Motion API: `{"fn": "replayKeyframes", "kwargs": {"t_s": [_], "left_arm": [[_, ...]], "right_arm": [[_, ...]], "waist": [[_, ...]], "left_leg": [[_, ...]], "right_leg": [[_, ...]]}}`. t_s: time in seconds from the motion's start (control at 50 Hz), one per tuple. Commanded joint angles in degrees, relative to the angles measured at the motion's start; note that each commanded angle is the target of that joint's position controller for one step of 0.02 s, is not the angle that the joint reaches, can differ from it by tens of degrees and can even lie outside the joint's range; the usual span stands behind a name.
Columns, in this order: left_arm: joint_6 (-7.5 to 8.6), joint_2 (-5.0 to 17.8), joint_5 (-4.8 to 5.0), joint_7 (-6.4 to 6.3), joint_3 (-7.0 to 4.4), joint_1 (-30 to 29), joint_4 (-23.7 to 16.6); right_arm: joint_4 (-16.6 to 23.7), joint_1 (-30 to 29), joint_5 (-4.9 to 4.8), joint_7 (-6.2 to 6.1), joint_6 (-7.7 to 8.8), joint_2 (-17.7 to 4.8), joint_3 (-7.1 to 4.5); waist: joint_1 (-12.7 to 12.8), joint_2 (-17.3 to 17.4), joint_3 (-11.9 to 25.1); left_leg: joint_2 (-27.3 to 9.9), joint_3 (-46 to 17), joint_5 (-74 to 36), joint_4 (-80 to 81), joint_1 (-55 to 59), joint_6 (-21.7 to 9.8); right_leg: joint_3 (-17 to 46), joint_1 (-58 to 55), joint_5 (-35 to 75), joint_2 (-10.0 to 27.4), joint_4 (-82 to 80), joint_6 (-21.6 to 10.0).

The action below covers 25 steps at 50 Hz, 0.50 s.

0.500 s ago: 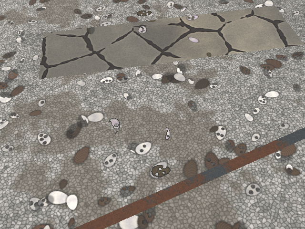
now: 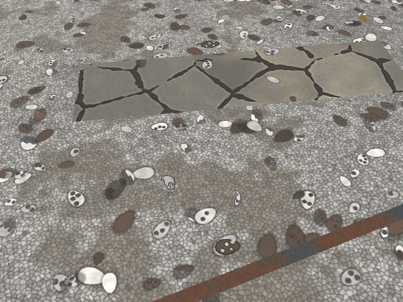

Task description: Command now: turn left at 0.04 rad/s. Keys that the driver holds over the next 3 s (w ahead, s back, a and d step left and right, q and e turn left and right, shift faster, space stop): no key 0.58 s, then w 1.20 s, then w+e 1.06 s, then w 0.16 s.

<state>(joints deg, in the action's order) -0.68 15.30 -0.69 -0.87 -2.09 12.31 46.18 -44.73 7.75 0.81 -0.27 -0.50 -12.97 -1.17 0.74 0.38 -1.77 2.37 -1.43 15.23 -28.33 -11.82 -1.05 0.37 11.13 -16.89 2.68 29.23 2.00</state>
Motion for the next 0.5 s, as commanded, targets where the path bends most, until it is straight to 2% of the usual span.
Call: {"fn": "replayKeyframes", "kwargs": {"t_s": [0.02,0.22,0.5], "left_arm": [[1.78,6.2,-0.20,-0.06,-1.23,-1.5,-2.4],[1.93,5.9,0.10,-0.91,-0.54,0.1,1.1],[1.76,5.0,0.29,-1.05,0.18,1.3,6.2]], "right_arm": [[2.2,-1.3,-0.19,-0.85,-0.07,-7.1,-2.19],[-4.8,0.8,-0.53,-1.37,-0.16,-6.9,-2.61],[-12.9,2.4,-0.77,-2.06,-0.16,-7.0,-2.29]], "waist": [[-0.5,-4.0,1.6],[-0.2,-0.2,0.9],[-0.6,-0.5,0.1]], "left_leg": [[-3.7,-3.8,-7.4,3.7,1.8,-1.2],[-3.7,-3.4,-9.3,4.2,1.9,-0.2],[-3.5,-2.6,-10.0,4.7,2.3,0.3]], "right_leg": [[2.3,1.5,9.9,2.0,-5.8,-1.3],[1.4,0.6,8.6,0.8,-5.7,-1.5],[0.6,0.6,8.7,-0.4,-6.5,-1.8]]}}
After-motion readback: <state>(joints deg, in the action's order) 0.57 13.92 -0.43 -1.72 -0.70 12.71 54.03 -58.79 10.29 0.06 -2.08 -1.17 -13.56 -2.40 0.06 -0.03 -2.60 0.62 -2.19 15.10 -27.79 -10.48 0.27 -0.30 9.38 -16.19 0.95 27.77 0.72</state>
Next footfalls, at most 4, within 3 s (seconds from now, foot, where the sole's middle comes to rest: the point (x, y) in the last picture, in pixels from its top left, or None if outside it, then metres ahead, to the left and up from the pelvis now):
1.26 right None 0.41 -0.14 -0.77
1.80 left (190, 245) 0.72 0.10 -0.77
2.36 right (259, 186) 0.98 -0.17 -0.77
2.84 left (241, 126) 1.33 -0.12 -0.77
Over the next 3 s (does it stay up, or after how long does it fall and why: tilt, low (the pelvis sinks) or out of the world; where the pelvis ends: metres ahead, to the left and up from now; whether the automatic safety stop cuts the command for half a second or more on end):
stays up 1.20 -0.16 0.00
